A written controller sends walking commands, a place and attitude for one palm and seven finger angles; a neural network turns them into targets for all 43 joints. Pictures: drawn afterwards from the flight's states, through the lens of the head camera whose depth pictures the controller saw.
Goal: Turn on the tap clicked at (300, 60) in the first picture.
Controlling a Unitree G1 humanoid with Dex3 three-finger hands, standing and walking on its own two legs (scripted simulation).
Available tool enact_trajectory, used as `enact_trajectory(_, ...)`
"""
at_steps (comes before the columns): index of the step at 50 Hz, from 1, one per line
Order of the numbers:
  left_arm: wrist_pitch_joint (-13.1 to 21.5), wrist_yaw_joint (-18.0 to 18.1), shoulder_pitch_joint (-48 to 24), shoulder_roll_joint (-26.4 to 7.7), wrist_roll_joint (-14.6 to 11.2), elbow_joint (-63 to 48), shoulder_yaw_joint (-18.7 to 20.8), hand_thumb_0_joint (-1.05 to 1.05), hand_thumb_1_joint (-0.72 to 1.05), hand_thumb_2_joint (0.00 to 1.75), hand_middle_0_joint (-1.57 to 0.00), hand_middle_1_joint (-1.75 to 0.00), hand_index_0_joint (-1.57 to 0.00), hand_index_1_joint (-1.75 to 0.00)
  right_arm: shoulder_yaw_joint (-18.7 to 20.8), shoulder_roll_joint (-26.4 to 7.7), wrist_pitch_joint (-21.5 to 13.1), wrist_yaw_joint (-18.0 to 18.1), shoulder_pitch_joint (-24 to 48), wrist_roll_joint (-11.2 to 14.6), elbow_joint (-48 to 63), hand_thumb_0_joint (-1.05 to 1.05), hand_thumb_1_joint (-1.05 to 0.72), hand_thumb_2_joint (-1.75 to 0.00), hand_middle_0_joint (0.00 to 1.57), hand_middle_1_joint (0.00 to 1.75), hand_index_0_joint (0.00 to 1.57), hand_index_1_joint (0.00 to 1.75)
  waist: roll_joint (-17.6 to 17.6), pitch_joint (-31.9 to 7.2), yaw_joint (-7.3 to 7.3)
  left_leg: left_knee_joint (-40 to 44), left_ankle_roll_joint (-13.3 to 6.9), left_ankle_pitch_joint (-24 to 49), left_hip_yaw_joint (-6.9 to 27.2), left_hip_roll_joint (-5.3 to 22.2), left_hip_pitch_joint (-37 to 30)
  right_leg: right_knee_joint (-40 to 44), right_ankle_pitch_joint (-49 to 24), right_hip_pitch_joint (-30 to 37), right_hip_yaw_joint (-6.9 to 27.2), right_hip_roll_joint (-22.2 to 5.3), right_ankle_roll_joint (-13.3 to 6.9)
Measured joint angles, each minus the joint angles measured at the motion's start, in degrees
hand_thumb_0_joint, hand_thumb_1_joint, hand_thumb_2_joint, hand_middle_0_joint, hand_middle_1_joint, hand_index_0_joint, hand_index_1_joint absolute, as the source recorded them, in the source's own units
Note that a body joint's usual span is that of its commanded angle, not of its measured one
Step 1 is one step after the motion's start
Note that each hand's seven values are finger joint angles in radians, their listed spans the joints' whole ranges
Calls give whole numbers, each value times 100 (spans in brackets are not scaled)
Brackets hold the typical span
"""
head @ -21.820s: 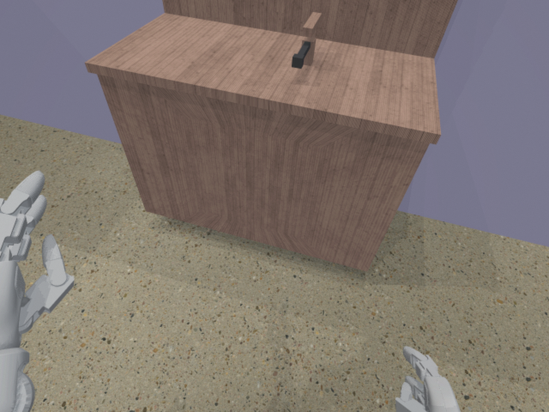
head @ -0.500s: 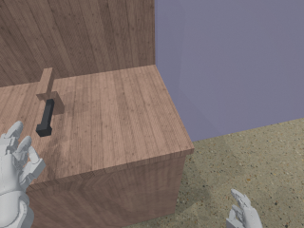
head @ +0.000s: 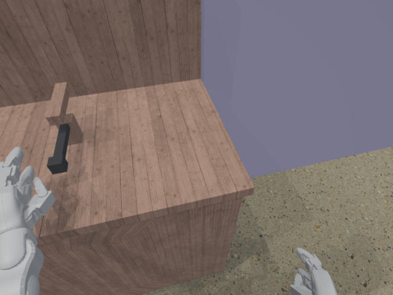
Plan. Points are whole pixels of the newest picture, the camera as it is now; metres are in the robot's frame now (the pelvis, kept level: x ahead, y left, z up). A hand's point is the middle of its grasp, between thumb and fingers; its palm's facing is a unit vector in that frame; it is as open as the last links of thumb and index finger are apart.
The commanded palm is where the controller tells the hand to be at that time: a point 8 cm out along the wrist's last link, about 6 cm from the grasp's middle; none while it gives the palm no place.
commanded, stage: reach beside the lever's end, fingers flat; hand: left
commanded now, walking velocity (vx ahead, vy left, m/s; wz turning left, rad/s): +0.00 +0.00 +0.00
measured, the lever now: (57, 164) +0.33 +0.33 +0.09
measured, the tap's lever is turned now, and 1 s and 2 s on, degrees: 0 0 3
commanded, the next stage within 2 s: push the lever round in 0.88 s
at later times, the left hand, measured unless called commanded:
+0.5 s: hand (42, 186) +0.28 +0.33 +0.09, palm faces +0.58 -0.81 -0.12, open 7.8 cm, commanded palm +0.23 +0.37 +0.08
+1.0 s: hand (37, 186) +0.28 +0.35 +0.08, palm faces +0.56 -0.82 -0.11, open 7.8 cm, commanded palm +0.23 +0.38 +0.08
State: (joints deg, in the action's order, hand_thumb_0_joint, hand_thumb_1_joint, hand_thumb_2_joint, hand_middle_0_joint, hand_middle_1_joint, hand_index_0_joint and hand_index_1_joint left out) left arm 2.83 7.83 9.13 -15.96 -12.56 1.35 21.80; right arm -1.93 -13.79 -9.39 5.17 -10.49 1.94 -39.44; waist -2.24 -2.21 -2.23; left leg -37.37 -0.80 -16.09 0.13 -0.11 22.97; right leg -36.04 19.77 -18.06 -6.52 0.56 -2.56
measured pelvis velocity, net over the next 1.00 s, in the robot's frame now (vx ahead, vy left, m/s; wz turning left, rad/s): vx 0.00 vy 0.01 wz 0.00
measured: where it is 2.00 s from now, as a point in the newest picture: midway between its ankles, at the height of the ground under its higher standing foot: outside the picture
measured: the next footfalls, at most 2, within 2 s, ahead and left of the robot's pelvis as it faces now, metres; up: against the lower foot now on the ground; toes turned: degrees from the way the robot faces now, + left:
none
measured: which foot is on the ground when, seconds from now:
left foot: down 0.00-1.00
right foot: down 0.00-1.00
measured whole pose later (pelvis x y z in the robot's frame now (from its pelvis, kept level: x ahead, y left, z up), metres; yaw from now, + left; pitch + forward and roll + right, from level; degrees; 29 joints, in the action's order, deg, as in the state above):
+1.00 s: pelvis +0.00 +0.01 -0.01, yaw +0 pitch +5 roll -2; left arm 12.4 -0.6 -0.8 -21.1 -13.6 20.8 30.4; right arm -0.5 -15.4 -8.0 5.3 -13.6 2.1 -40.6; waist -2.3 -2.8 -0.9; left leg -41.9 -1.4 -18.1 0.4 0.4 29.3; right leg -38.7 20.8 -23.5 -6.7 1.0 -2.1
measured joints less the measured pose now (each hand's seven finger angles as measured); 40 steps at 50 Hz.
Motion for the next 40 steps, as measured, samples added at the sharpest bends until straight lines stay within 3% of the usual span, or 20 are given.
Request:
enact_trajectory(17,424,-293,-666,-286,2,1127,451,2,90,90,-16,-16,-16,-17,70,-102,45,34,-114,6,-104,1,-91,-90,21,29,20,30,-8,27,77,-150,35,-31,40,49,251,-127,29,-236,-34,47,-46)
enact_trajectory(26,617,-630,-1086,-577,-50,1897,786,2,90,90,-16,-15,-15,-16,83,-144,108,51,-167,21,-140,1,-91,-90,21,29,20,30,10,10,122,-275,52,-72,63,87,468,-215,53,-436,-53,85,-67)
enact_trajectory(40,793,-875,-1086,-666,-99,2232,997,2,90,90,-16,-15,-15,-15,141,-163,197,10,-333,29,-107,1,-91,-90,21,29,20,30,39,-71,184,-387,10,-159,16,102,619,-267,86,-576,0,95,-25)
